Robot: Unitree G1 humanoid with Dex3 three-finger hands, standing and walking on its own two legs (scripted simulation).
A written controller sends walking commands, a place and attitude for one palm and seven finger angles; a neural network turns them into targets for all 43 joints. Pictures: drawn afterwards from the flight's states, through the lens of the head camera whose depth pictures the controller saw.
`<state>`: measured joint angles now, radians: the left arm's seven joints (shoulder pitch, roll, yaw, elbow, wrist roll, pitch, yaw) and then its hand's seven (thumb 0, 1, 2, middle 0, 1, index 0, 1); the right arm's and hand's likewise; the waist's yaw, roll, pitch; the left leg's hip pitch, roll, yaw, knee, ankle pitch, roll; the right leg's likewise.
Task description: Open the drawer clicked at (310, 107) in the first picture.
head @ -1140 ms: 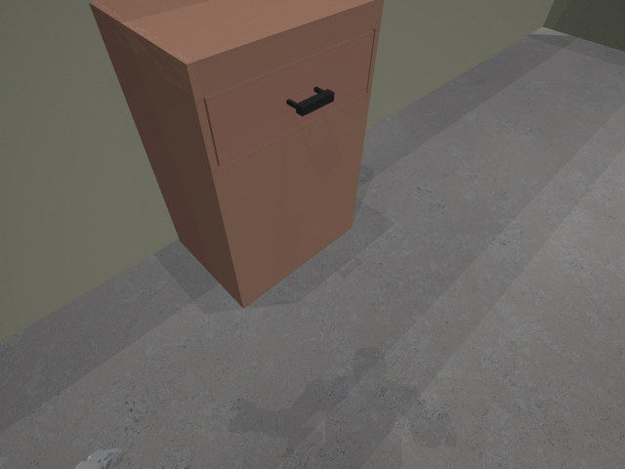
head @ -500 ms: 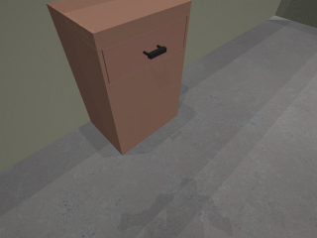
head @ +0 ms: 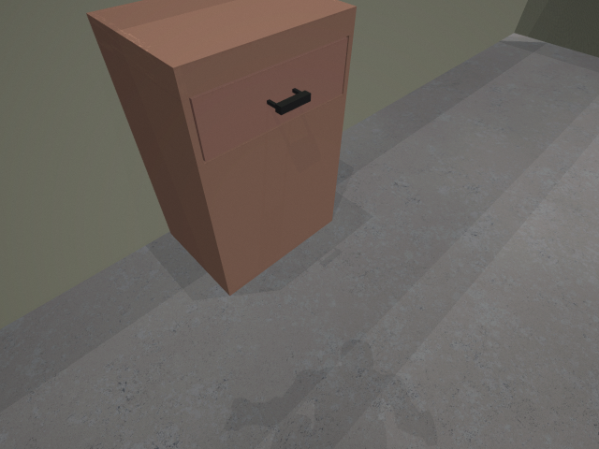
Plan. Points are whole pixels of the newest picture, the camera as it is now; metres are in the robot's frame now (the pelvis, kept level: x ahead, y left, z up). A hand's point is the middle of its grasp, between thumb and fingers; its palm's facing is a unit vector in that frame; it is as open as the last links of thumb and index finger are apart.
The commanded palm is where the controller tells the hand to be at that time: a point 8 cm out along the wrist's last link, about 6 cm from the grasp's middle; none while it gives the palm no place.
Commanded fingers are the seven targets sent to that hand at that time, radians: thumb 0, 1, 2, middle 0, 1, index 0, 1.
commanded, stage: look at it before walking up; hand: left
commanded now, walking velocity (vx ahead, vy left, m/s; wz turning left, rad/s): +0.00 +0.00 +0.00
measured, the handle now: (288, 99) +0.99 +0.08 -0.04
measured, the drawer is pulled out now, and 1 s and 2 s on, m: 0.00 0.00 0.00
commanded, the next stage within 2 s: walk around to get in front in 0.30 s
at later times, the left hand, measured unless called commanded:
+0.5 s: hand out of the picture +0.08 +0.25 -0.16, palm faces -0.04 -0.94 -0.34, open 7.4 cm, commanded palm none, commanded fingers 0.00 0.90 0.90 -0.20 -0.30 -0.20 -0.30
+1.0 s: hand out of the picture +0.05 +0.16 -0.17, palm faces -0.20 -0.95 -0.24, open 7.4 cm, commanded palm none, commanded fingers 0.00 0.90 0.90 -0.20 -0.30 -0.20 -0.30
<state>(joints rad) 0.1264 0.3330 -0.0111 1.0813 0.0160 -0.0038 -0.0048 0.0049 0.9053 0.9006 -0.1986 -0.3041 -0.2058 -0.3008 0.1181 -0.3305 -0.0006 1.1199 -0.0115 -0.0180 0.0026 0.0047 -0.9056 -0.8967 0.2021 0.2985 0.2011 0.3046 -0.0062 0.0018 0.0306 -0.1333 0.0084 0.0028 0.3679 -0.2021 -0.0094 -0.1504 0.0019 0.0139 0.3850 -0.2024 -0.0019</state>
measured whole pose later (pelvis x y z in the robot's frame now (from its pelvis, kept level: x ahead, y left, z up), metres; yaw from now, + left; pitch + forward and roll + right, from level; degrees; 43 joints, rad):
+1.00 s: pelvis -0.02 -0.02 -0.01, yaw -15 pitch +0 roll +2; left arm 0.27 0.18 0.04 0.93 0.02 0.04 0.00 0.00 0.90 0.90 -0.20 -0.30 -0.21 -0.30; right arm 0.14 -0.23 -0.06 0.97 -0.02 0.05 -0.02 0.01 -0.91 -0.90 0.20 0.30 0.20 0.30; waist 0.03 0.01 0.09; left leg -0.46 0.04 0.00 1.04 -0.39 -0.06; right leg -0.31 0.07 0.07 0.52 -0.21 -0.07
